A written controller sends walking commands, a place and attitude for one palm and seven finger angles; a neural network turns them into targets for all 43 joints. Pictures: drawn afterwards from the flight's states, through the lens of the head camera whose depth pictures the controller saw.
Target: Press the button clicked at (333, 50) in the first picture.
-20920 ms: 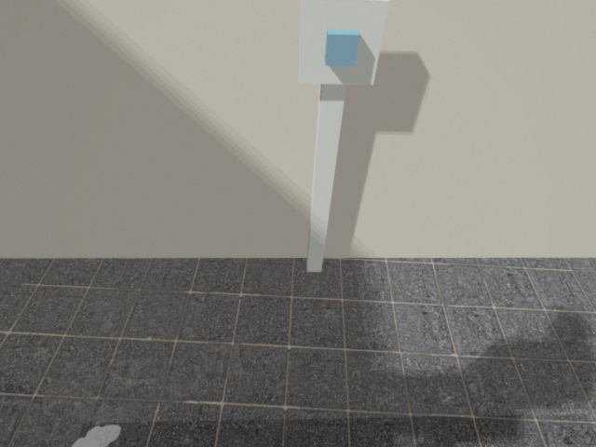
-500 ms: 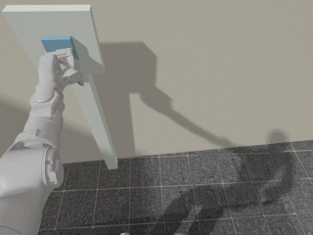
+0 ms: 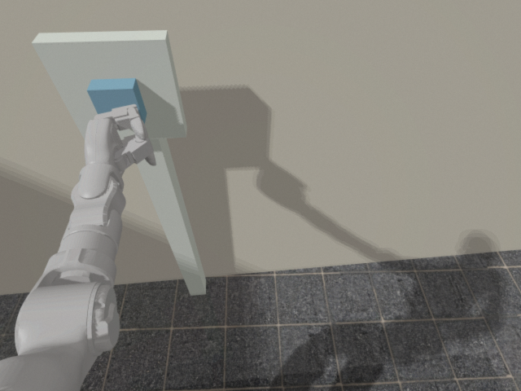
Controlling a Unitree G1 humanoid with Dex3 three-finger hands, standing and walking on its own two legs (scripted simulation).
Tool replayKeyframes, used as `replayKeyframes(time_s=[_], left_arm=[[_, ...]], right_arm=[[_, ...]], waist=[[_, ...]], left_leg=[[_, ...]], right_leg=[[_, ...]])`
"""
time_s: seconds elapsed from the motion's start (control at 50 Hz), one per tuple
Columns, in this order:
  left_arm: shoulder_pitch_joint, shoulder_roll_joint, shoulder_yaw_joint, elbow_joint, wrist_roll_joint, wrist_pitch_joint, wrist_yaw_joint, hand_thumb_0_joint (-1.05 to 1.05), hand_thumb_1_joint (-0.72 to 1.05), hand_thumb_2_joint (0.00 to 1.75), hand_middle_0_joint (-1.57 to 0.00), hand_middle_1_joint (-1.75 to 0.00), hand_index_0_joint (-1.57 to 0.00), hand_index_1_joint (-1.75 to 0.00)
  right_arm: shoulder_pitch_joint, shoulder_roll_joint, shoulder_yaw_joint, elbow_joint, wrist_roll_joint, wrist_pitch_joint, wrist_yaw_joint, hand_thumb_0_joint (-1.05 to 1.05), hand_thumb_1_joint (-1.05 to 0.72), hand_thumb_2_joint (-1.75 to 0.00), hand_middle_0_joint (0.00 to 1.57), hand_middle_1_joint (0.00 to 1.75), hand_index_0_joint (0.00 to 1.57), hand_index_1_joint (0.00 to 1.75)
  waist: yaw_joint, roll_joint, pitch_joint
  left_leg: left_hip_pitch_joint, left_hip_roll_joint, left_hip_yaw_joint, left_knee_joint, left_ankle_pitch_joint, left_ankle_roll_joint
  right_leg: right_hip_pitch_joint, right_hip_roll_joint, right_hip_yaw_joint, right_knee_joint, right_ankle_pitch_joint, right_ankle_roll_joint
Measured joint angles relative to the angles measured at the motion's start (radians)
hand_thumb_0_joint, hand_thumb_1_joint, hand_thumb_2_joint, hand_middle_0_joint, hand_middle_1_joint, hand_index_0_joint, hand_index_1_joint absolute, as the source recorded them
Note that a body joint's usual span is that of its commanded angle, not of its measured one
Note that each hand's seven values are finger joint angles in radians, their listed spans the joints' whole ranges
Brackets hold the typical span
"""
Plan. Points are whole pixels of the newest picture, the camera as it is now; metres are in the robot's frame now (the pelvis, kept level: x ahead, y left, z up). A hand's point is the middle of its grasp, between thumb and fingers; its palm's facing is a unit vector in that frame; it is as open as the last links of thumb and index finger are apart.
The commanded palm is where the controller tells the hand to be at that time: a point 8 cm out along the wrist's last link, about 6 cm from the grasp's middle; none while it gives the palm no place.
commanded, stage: pull the fist back off the button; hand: left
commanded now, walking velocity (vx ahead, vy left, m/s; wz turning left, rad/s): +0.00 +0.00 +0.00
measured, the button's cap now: (119, 101) +0.52 +0.21 +0.17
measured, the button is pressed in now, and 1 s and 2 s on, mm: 0 0 0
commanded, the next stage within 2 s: draw the hand back to the body in 0.56 s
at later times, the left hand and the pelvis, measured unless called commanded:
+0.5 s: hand (135, 184) +0.38 +0.17 +0.14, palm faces +0.08 -1.00 +0.01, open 3.1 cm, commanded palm +0.35 +0.22 +0.14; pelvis +0.03 -0.01 +0.01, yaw +1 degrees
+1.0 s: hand (110, 212) +0.32 +0.19 +0.15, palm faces +0.13 -0.99 -0.02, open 3.1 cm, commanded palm +0.29 +0.23 +0.16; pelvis +0.02 -0.02 +0.02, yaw +0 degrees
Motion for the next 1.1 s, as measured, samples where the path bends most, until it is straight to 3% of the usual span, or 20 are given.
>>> replayKeyframes(time_s=[0.28, 0.48, 0.6, 0.74, 0.92, 1.1], left_arm=[[0.326, -0.077, -0.020, -0.429, -0.043, 0.129, -0.007, 0.01, 0.89, 0.90, -1.30, -1.50, -1.30, -1.50], [0.502, -0.116, -0.103, -0.701, -0.073, 0.254, -0.015, 0.01, 0.90, 0.90, -1.30, -1.50, -1.30, -1.50], [0.482, -0.124, -0.129, -0.709, -0.066, 0.296, 0.011, 0.01, 0.90, 0.90, -1.30, -1.50, -1.30, -1.50], [0.442, -0.108, -0.107, -0.682, -0.063, 0.293, 0.017, 0.01, 0.90, 0.90, -1.30, -1.50, -1.30, -1.50], [0.650, -0.085, -0.044, -0.840, -0.104, 0.332, -0.031, 0.01, 0.90, 0.90, -1.30, -1.50, -1.29, -1.50], [0.760, -0.088, -0.065, -1.016, -0.113, 0.347, -0.040, 0.01, 0.90, 0.90, -1.30, -1.50, -1.30, -1.50]], right_arm=[[-0.074, 0.019, -0.004, -0.065, 0.020, 0.022, -0.003, 0.01, -0.91, -0.90, 0.20, 0.30, 0.20, 0.30], [-0.154, 0.013, -0.004, -0.077, 0.031, 0.021, -0.026, 0.01, -0.91, -0.90, 0.20, 0.30, 0.20, 0.30], [-0.204, 0.027, 0.016, -0.074, 0.028, 0.025, -0.042, 0.01, -0.91, -0.90, 0.20, 0.30, 0.20, 0.30], [-0.195, 0.041, 0.030, -0.072, 0.024, 0.035, -0.041, 0.01, -0.91, -0.90, 0.20, 0.30, 0.20, 0.30], [-0.128, 0.030, 0.022, -0.072, 0.037, 0.052, -0.038, 0.01, -0.91, -0.90, 0.20, 0.30, 0.20, 0.30], [-0.165, 0.011, 0.011, -0.058, 0.036, -0.003, -0.063, 0.01, -0.91, -0.90, 0.20, 0.30, 0.20, 0.30]], waist=[[0.058, 0.002, -0.003], [0.104, 0.011, 0.013], [0.102, 0.003, 0.028], [0.089, 0.004, 0.027], [0.092, 0.014, 0.003], [0.115, 0.023, 0.037]], left_leg=[[0.136, 0.004, 0.016, -0.070, -0.015, -0.007], [0.196, -0.010, -0.015, -0.098, -0.005, -0.011], [0.204, -0.015, -0.029, -0.103, 0.007, -0.014], [0.210, -0.010, -0.022, -0.116, 0.018, -0.019], [0.273, -0.001, 0.003, -0.157, 0.025, -0.021], [0.295, -0.007, -0.019, -0.165, 0.045, -0.020]], right_leg=[[0.126, 0.008, 0.024, -0.064, -0.011, -0.004], [0.199, -0.003, -0.006, -0.097, -0.011, -0.006], [0.209, -0.007, -0.021, -0.097, -0.008, -0.009], [0.210, -0.002, -0.013, -0.104, 0.004, -0.015], [0.259, 0.008, 0.014, -0.136, 0.016, -0.016], [0.294, 0.003, -0.008, -0.155, 0.034, -0.015]])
